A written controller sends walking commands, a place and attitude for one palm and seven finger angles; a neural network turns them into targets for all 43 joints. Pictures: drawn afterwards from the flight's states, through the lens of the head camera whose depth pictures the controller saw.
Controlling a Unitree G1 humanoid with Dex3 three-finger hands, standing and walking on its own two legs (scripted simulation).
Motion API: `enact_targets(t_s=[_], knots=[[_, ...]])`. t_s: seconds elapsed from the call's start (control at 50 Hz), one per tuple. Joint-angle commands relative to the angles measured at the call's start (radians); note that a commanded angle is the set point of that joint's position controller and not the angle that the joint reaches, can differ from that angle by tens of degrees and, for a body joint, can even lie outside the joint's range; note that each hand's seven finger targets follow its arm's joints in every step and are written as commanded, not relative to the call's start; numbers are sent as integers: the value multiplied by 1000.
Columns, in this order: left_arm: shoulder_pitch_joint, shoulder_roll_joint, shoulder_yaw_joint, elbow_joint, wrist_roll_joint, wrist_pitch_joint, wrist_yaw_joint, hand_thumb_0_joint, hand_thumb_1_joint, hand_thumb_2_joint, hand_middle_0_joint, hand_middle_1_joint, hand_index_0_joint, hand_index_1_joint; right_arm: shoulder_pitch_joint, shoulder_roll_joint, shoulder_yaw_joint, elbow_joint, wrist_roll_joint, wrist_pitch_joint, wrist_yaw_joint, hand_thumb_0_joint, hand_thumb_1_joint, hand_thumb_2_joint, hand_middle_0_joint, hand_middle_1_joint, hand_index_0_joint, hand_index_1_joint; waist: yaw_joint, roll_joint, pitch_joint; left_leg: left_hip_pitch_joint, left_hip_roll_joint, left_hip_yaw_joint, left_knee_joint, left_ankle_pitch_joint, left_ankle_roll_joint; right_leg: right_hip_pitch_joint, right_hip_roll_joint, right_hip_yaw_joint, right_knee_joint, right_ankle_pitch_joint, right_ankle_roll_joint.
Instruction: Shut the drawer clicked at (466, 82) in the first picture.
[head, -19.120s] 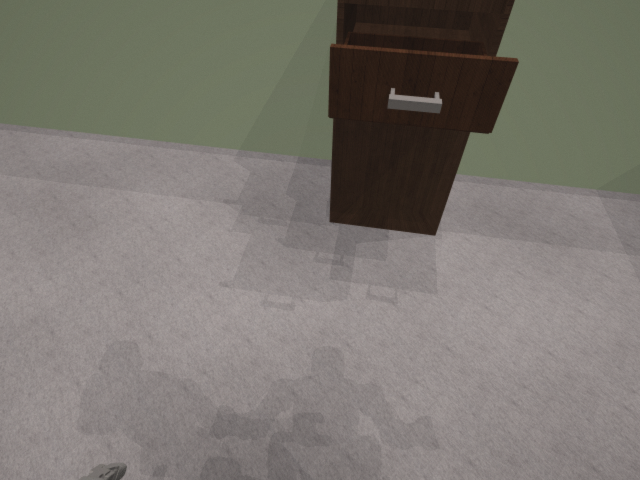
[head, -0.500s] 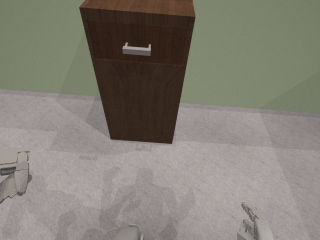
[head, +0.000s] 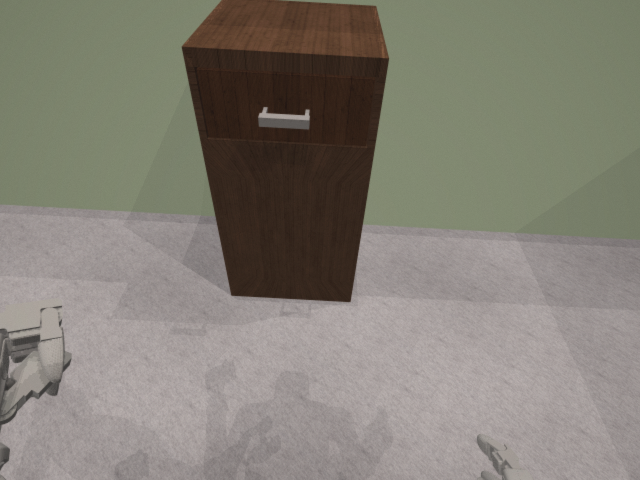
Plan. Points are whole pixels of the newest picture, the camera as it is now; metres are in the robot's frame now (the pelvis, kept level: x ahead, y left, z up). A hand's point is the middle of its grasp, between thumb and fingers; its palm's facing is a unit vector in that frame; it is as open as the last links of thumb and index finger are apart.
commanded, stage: stop stepping back and stand still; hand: left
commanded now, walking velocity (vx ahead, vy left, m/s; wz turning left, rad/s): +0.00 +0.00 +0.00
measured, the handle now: (285, 116) +0.91 +0.14 +0.02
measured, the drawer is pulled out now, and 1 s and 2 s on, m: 0.00 0.00 0.00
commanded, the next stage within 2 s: let the arm hang, fingers relaxed in 0.36 s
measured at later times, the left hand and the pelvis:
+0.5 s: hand (81, 349) +0.21 +0.26 +0.13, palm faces +0.29 -0.83 -0.48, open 3.2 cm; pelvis +0.01 +0.01 +0.00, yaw +1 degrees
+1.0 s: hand out of the picture -0.06 +0.22 -0.16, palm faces +0.01 -0.97 -0.25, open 4.9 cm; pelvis -0.01 +0.01 +0.01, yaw +1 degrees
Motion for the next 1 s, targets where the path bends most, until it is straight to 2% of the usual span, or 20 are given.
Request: enact_targets(t_s=[0.0,0.02,0.06,0.08,0.1,0.14,0.18,0.22,0.28,0.42,0.44,0.46,0.48,0.54,0.58,0.66,0.74,0.82,0.88,0.98], knots=[[-65,170,114,-232,-14,-65,20,0,900,900,-1400,-1600,-1400,-1600,-139,-121,-41,-168,5,-68,-24,0,-900,-900,200,300,200,300,-6,63,31,140,75,-94,-262,84,29,-111,-118,123,-75,-101,-11],[-71,170,109,-268,-13,-72,19,0,900,900,-1400,-1600,-1400,-1600,-151,-137,-45,-182,9,-74,-26,0,-900,-900,200,300,200,300,2,114,16,131,122,-162,-297,105,47,-85,-72,91,-25,-30,20],[-82,193,139,-276,-4,-77,15,0,900,900,-1400,-1600,-1400,-1600,-159,-123,-34,-177,4,-84,-30,0,-900,-900,200,300,200,300,4,196,37,39,186,-281,-437,-49,64,-38,-43,38,78,-60,45],[-96,180,128,-269,4,-79,16,0,900,900,-1400,-1600,-1400,-1600,-158,-113,-29,-177,2,-87,-30,0,-900,-900,200,300,200,300,6,181,69,-12,207,-293,-460,-52,74,-12,-46,28,103,-60,47],[-91,175,128,-239,6,-79,16,0,900,900,-1400,-1600,-1400,-1600,-153,-112,-29,-173,1,-91,-30,0,-900,-900,200,300,200,300,8,165,74,-24,208,-271,-451,-30,78,10,-56,30,80,-57,46],[-59,162,125,-229,5,-84,15,0,900,900,-1400,-1600,-1400,-1600,-136,-119,-36,-174,4,-98,-22,0,-900,-900,200,300,200,300,9,121,32,20,163,-195,-377,91,56,60,-61,29,-25,22,41],[-9,150,119,-204,-6,-82,10,0,900,900,-1400,-1600,-1400,-1600,-131,-122,-41,-178,9,-95,-14,0,-900,-900,200,300,200,300,7,42,-15,38,101,-120,-299,177,25,101,-77,70,-82,126,31],[23,153,124,-197,-17,-83,6,0,900,900,-1400,-1600,-1400,-1600,-133,-124,-47,-180,10,-86,-7,0,-900,-900,200,300,200,300,0,5,-44,70,66,-82,-246,200,8,86,-102,121,-115,178,16],[30,149,120,-194,-24,-76,5,0,900,900,-1400,-1600,-1400,-1600,-139,-119,-45,-182,11,-70,-7,0,-900,-900,200,300,200,300,-4,23,-52,97,59,-68,-238,228,1,67,-107,128,-123,206,12],[4,163,125,-219,-26,-68,9,0,900,900,-1400,-1600,-1400,-1600,-152,-115,-42,-196,13,-54,-23,0,-900,-900,200,300,200,300,2,36,-61,132,68,-78,-272,294,7,76,-86,87,-108,226,28],[-131,57,-241,626,66,96,-126,0,900,900,-1400,-1600,-1400,-1600,-201,-302,-105,66,26,-81,68,0,-900,-900,200,300,200,300,-39,23,3,76,86,-95,-81,482,18,-82,-173,44,34,384,4],[-130,30,-224,642,55,172,-138,0,900,900,-1360,-1557,-1360,-1557,-110,-237,-110,63,29,-22,67,0,-900,-900,200,300,200,300,-31,-8,-84,160,90,-79,-90,525,0,-88,-164,105,7,355,3],[-153,6,-231,670,52,188,-136,0,900,900,-1320,-1513,-1320,-1513,-79,-209,-93,54,25,8,66,0,-900,-900,200,300,200,300,-25,-49,-101,135,96,-105,-92,458,19,-80,-151,76,18,248,-5],[-252,23,-248,834,54,202,-132,0,900,900,-1200,-1383,-1200,-1383,-105,-214,-72,59,2,46,61,0,-900,-900,200,300,200,300,-8,-178,-63,64,100,-157,-130,394,54,-50,-129,73,23,157,-10],[-313,43,-260,971,51,209,-129,0,900,900,-1120,-1297,-1120,-1297,-127,-215,-69,90,-6,65,60,0,-900,-900,200,300,200,300,-4,-138,-18,51,82,-145,-159,349,45,-45,-143,102,-7,144,-24],[-354,43,-293,1224,43,223,-123,0,900,900,-960,-1123,-960,-1123,-138,-195,-48,176,-10,95,53,0,-900,-900,200,300,200,300,7,52,21,44,86,-166,-263,202,35,-4,-123,119,-78,0,-12],[-329,12,-313,1409,30,216,-125,0,900,900,-800,-950,-800,-950,-90,-152,-38,278,-6,104,43,0,-900,-900,200,300,200,300,1,129,22,78,77,-149,-304,74,22,1,-129,139,-152,-50,-22],[-316,-5,-312,1512,30,213,-125,0,900,900,-640,-777,-640,-777,-36,-141,-45,345,-4,110,34,0,-900,-900,200,300,200,300,-2,118,53,73,82,-153,-324,13,24,0,-131,129,-189,-65,-30],[-306,-11,-321,1565,28,213,-124,0,900,900,-520,-647,-520,-647,8,-141,-49,385,0,111,32,0,-900,-900,200,300,200,300,-5,20,70,87,91,-159,-333,11,29,-17,-133,114,-197,-87,-30],[-280,-24,-326,1615,26,215,-118,0,900,900,-320,-430,-320,-430,44,-126,-49,428,1,110,27,0,-900,-900,200,300,200,300,-2,16,80,88,98,-160,-348,15,35,-18,-131,105,-184,-76,-29]])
